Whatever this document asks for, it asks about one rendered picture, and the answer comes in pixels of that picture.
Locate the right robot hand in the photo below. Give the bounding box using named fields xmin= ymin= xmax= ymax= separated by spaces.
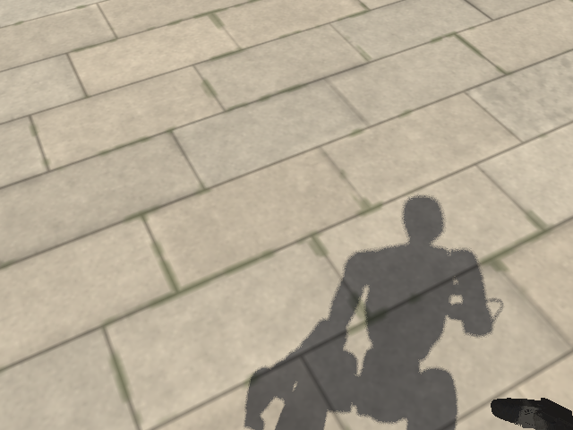
xmin=491 ymin=398 xmax=573 ymax=430

